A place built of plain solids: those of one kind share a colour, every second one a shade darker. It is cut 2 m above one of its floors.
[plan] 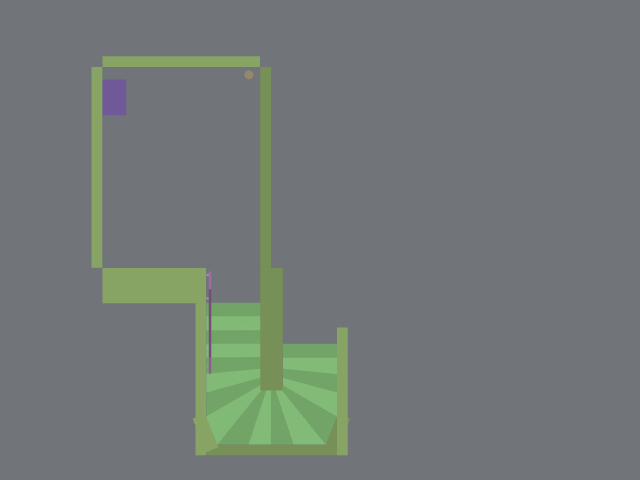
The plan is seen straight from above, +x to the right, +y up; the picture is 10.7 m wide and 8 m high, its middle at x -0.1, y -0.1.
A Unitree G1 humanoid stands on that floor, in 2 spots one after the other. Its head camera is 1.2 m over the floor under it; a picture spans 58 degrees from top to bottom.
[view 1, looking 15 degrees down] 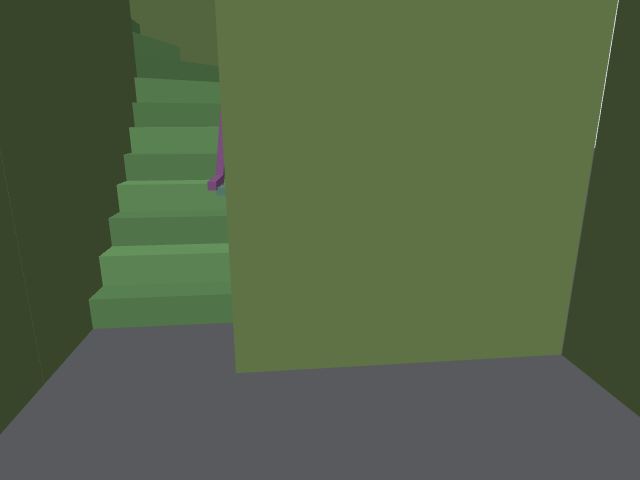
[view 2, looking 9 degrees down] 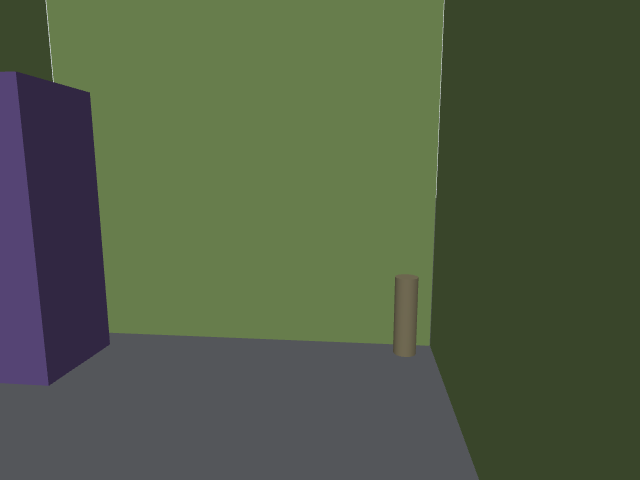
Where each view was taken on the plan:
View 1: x -2.22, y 1.38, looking -96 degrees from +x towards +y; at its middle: wall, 2.03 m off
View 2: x -1.56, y -0.14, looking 96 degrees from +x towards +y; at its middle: wall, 2.98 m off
